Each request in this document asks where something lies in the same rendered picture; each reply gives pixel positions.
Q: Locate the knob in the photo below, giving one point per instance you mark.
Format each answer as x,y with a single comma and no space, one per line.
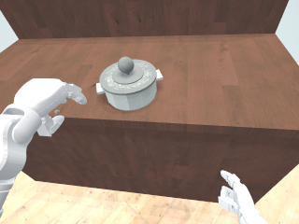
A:
126,65

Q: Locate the pot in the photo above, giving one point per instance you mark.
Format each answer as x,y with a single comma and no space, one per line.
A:
133,101

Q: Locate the lid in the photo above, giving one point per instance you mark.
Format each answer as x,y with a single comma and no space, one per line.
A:
113,81

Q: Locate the robot left hand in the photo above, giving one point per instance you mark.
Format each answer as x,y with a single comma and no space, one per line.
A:
43,95

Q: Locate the table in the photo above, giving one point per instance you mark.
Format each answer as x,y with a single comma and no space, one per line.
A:
228,100

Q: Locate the left robot forearm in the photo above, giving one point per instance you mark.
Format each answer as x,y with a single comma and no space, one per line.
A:
18,124

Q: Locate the robot right hand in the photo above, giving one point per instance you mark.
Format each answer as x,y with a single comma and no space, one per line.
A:
239,197

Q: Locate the right robot forearm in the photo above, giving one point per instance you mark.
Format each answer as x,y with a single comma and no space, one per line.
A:
250,215

